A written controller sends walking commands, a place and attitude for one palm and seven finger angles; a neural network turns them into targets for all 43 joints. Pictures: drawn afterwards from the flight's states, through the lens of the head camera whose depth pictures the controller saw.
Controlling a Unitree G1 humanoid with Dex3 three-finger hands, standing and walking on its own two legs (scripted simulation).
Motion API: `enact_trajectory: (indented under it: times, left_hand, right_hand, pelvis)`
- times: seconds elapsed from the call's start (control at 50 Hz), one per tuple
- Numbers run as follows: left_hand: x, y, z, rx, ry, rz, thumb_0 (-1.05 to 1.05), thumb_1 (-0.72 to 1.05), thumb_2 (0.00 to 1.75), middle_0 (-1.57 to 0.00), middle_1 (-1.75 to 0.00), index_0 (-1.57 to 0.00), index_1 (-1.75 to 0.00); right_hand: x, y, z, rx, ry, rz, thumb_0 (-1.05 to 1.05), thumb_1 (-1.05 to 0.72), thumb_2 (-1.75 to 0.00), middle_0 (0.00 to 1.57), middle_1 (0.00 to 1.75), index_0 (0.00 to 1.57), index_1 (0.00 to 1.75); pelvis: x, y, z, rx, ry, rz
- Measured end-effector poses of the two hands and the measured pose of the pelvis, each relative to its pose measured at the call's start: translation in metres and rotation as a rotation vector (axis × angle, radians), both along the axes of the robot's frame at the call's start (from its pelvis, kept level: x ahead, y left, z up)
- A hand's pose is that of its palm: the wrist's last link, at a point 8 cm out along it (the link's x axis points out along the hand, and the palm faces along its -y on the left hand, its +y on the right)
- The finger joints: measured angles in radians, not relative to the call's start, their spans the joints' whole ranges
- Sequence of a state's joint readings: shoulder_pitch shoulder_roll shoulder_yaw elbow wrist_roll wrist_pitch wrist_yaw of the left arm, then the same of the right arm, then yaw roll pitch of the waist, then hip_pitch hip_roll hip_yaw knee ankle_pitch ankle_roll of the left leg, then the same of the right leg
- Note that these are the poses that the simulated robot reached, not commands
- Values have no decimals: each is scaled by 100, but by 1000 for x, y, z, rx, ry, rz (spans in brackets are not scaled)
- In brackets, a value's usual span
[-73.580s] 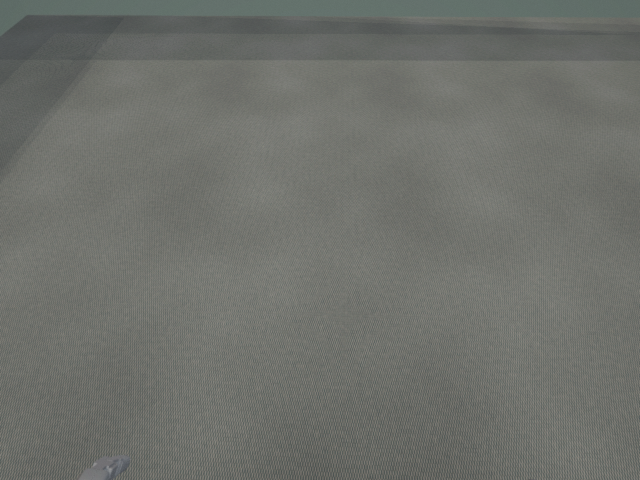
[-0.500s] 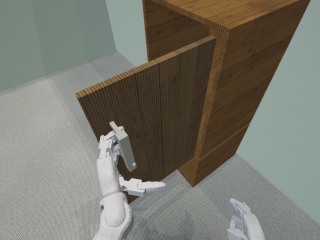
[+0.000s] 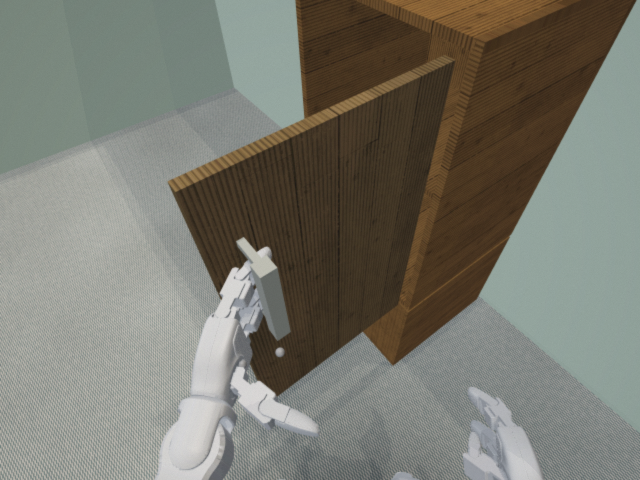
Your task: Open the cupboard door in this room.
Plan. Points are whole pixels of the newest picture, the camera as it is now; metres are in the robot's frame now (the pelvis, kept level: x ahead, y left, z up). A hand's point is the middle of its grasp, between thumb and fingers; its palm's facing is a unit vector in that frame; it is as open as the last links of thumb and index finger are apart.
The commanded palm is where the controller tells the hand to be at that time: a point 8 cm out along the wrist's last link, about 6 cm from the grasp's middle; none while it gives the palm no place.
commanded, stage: slide the hand sideways off the handle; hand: left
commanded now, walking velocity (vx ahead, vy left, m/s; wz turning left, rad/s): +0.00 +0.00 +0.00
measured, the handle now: (263, 291) +0.32 +0.09 +0.08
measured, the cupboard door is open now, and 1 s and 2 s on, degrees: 91 91 91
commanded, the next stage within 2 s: draw the hand back to the body in 0.86 s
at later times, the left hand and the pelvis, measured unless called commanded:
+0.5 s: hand (228, 387) +0.21 +0.11 +0.08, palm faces -0.04 -1.00 -0.02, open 16.2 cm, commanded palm +0.17 +0.17 +0.08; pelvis +0.02 +0.00 -0.01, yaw -1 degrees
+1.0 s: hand (191, 416) +0.18 +0.14 +0.07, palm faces -0.04 -1.00 -0.02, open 16.3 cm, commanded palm +0.15 +0.20 +0.09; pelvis +0.01 +0.00 -0.02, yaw +0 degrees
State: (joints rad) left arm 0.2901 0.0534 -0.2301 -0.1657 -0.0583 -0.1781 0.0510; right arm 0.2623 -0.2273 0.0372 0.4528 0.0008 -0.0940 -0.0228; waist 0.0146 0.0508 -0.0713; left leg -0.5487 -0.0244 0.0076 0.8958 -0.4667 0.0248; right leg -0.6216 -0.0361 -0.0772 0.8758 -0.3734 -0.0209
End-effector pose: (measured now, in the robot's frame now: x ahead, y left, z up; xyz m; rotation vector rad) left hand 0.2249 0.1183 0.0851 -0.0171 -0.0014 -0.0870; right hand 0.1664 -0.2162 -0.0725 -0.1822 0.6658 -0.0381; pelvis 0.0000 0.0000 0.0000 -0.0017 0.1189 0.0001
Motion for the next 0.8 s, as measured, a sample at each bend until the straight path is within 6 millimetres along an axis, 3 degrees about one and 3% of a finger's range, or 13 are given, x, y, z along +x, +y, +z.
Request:
enact_trajectory:
  times: [0.12,0.46,0.8]
  left_hand:
    - [-8,4,-3,17,16,2,-1,-50,30,-13,-31,-14,-31]
    - [-34,45,-6,35,49,45,-1,-50,30,-16,-31,-18,-31]
    - [-64,74,-7,52,48,59,-1,-50,30,-15,-30,-16,-30]
  right_hand:
    - [2,5,3,5,-12,-1,2,-91,-90,20,30,20,30]
    - [20,0,1,-15,-32,-13,2,-90,-90,20,30,20,30]
    - [27,-4,-3,-19,-70,-38,2,-91,-90,20,30,20,30]
  pelvis:
    - [5,3,-2,0,10,-14]
    - [19,2,-10,-14,50,-10]
    - [13,0,-20,-25,63,-1]
